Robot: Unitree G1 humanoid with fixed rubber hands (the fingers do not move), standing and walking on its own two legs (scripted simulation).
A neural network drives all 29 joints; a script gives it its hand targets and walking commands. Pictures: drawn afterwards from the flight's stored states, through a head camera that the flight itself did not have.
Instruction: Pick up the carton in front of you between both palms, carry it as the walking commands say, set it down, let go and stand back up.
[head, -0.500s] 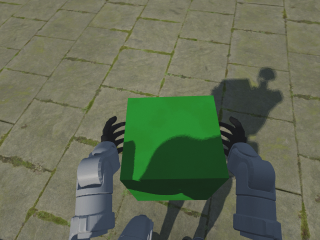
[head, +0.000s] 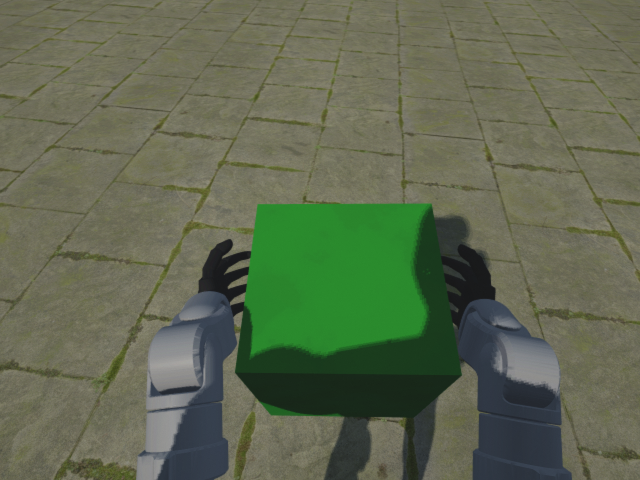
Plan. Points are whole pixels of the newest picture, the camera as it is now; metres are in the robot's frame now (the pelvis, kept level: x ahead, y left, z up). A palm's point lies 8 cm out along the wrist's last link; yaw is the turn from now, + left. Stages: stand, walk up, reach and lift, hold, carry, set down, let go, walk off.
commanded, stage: carry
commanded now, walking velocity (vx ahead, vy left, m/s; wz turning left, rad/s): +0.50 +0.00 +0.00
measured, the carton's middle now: (342, 320) +0.34 -0.02 +0.03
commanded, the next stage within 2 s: none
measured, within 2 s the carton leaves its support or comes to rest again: neither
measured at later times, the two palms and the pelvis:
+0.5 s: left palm (261, 216) +0.50 +0.10 +0.07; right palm (448, 210) +0.52 -0.20 +0.06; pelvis +0.28 -0.06 +0.00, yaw +3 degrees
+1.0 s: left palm (258, 109) +0.85 +0.14 +0.06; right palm (396, 113) +0.83 -0.16 +0.07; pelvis +0.60 +0.00 -0.01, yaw -2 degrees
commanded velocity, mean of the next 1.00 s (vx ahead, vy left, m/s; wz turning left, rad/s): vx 0.50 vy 0.00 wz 0.00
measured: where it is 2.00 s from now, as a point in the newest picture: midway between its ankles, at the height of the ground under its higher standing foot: (322, 297)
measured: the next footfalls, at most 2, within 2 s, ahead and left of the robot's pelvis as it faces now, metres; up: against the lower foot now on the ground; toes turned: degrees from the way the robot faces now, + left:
right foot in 0.22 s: +0.30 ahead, -0.13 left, +0.00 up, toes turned -9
left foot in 0.78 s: +0.65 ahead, +0.08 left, +0.00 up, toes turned +9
